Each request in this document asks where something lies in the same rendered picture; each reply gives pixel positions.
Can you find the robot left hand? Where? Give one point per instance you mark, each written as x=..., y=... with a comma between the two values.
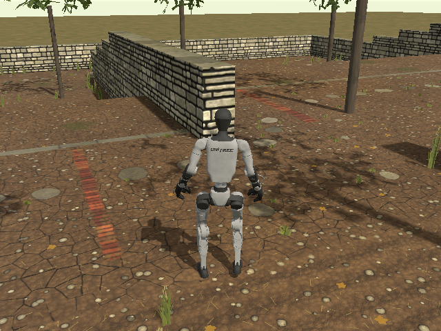
x=178, y=191

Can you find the robot right upper arm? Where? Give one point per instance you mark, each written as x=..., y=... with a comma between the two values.
x=243, y=146

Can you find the right robot forearm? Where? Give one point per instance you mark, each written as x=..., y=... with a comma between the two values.
x=255, y=181

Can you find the robot left upper arm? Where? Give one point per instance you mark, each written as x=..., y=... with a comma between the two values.
x=195, y=155

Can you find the humanoid robot head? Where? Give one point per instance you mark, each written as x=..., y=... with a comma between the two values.
x=223, y=119

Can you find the robot torso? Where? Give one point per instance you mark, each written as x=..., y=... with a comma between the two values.
x=221, y=166

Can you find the robot right hand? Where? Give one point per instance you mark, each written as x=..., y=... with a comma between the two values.
x=253, y=192

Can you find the left robot forearm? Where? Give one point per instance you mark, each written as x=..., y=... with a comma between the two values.
x=184, y=178

